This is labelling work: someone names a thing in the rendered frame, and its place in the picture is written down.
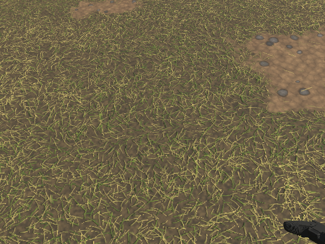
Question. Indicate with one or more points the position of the robot right hand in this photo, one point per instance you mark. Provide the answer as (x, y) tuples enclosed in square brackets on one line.
[(314, 230)]

